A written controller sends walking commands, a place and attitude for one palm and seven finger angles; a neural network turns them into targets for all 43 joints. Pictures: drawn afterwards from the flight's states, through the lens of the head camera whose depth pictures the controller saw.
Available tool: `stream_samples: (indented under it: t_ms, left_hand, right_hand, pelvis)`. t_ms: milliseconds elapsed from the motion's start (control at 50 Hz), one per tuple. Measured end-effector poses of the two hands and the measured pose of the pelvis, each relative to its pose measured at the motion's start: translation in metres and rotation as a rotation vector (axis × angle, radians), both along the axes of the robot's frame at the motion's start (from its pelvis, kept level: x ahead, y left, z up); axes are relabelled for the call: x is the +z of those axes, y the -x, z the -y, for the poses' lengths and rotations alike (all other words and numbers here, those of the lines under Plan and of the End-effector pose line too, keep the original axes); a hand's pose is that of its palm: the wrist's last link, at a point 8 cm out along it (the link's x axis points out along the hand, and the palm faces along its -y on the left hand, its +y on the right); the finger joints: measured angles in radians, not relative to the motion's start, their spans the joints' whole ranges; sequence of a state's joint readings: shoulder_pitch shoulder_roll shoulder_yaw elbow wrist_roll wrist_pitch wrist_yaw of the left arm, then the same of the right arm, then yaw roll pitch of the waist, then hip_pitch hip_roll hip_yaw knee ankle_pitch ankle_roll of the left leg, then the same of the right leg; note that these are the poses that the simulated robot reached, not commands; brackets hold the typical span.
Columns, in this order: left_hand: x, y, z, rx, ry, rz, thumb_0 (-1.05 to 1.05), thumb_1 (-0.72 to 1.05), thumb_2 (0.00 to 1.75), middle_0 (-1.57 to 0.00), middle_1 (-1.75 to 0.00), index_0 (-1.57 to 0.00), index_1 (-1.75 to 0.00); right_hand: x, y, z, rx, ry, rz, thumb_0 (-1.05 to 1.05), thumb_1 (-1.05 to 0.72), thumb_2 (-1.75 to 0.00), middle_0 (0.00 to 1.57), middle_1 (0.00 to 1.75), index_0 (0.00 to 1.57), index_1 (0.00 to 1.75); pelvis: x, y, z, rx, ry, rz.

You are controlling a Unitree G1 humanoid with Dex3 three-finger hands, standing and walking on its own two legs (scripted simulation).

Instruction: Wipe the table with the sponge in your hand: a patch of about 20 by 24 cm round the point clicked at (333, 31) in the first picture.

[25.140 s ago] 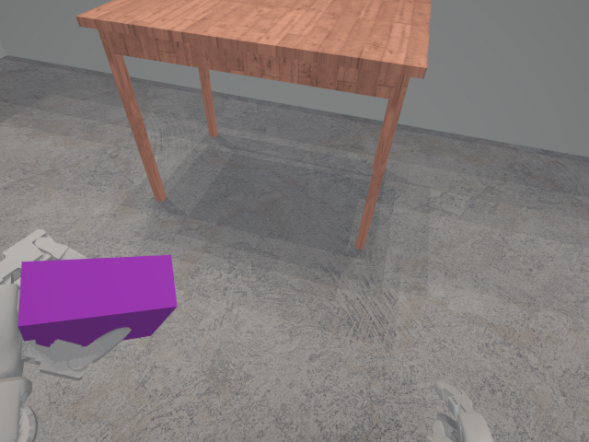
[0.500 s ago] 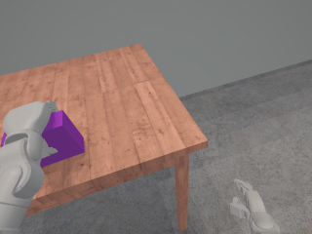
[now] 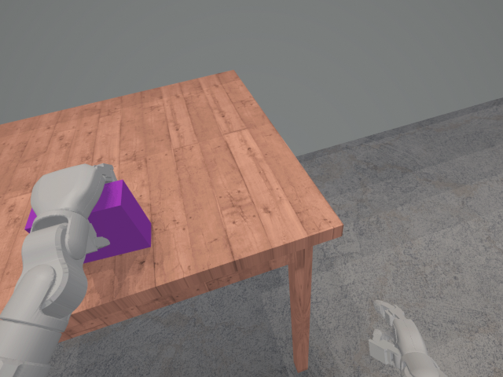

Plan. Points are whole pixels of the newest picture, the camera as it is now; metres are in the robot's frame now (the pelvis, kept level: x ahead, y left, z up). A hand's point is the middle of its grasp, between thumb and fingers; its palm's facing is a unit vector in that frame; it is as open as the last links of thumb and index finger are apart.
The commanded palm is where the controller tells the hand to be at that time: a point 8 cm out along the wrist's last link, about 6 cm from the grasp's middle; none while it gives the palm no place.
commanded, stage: wipe forward along the first lane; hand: left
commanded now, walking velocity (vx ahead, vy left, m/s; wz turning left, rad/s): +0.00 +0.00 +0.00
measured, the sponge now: (102, 232) +0.28 +0.30 +0.11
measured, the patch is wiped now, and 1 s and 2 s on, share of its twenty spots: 0.05 0.25 0.45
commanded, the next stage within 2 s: slide across to the middle lane in 1.84 s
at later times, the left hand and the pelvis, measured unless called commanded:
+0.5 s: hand (96, 199) +0.31 +0.30 +0.16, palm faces +0.00 +0.00 -1.00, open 9.4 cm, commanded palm +0.29 +0.30 +0.19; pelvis +0.00 -0.01 +0.00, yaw +1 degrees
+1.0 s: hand (97, 183) +0.35 +0.32 +0.16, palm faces -0.08 +0.01 -1.00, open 9.5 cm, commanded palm +0.34 +0.33 +0.17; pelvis +0.00 -0.03 -0.01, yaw +0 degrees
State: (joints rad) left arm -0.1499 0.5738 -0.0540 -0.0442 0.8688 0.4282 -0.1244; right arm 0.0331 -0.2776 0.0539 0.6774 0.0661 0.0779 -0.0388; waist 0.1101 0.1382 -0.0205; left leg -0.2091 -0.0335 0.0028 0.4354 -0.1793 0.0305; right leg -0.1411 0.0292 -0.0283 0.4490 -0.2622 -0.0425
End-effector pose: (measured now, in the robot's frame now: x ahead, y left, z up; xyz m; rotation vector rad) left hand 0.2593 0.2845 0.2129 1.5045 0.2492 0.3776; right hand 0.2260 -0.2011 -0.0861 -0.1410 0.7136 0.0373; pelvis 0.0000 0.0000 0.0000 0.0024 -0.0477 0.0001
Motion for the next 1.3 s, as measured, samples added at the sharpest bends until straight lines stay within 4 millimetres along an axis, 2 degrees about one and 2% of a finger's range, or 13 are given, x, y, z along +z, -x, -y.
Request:
stream_samples:
  t_ms: [200, 340, 500, 740, 900, 1040, 1300]
  left_hand:
    - [-0.001, -0.003, -0.001, 0.012, 0.0, -0.006, 0.0, -0.47, 1.1, -0.8, -1.39, -0.82, -1.37]
    - [0.001, -0.016, -0.005, 0.037, -0.004, -0.033, -0.01, -0.5, 1.14, -0.81, -1.38, -0.83, -1.35]
    - [0.0, -0.035, -0.008, 0.05, -0.022, -0.091, 0.0, -0.52, 1.17, -0.82, -1.37, -0.84, -1.36]
    - [0.0, -0.059, -0.018, 0.035, -0.033, -0.14, 0.01, -0.55, 1.2, -0.83, -1.36, -0.84, -1.37]
    - [-0.001, -0.071, -0.026, 0.028, -0.03, -0.153, 0.01, -0.56, 1.2, -0.83, -1.35, -0.84, -1.38]
    - [-0.001, -0.082, -0.032, 0.029, -0.037, -0.168, 0.01, -0.57, 1.21, -0.83, -1.34, -0.84, -1.38]
    - [-0.001, -0.099, -0.039, 0.027, -0.054, -0.199, 0.01, -0.58, 1.22, -0.84, -1.33, -0.85, -1.39]
  right_hand:
    - [0.006, -0.005, 0.01, -0.01, 0.018, 0.016, 0.01, -0.9, -0.89, 0.2, 0.3, 0.2, 0.3]
    - [0.003, 0.001, 0.019, -0.018, 0.037, -0.006, 0.01, -0.9, -0.89, 0.2, 0.3, 0.2, 0.3]
    - [-0.01, 0.022, 0.035, -0.05, 0.046, -0.062, 0.01, -0.9, -0.89, 0.2, 0.3, 0.2, 0.3]
    - [-0.032, 0.068, 0.071, -0.132, 0.083, -0.188, 0.01, -0.9, -0.89, 0.2, 0.3, 0.2, 0.3]
    - [-0.04, 0.093, 0.09, -0.186, 0.098, -0.252, 0.01, -0.9, -0.89, 0.2, 0.3, 0.2, 0.3]
    - [-0.044, 0.106, 0.094, -0.201, 0.104, -0.291, 0.01, -0.9, -0.89, 0.2, 0.3, 0.2, 0.3]
    - [-0.052, 0.119, 0.086, -0.204, 0.086, -0.34, 0.01, -0.9, -0.89, 0.2, 0.3, 0.2, 0.3]
  pelvis:
    - [0.0, -0.001, 0.002, 0.002, 0.0, -0.001]
    - [-0.001, 0.0, 0.008, 0.012, 0.0, -0.006]
    - [-0.002, 0.001, 0.015, 0.016, 0.001, -0.02]
    - [-0.005, 0.0, 0.024, 0.009, 0.002, -0.044]
    - [-0.008, 0.001, 0.028, -0.002, 0.002, -0.07]
    - [-0.01, 0.004, 0.029, 0.002, 0.003, -0.094]
    - [-0.012, 0.004, 0.027, 0.007, 0.005, -0.133]
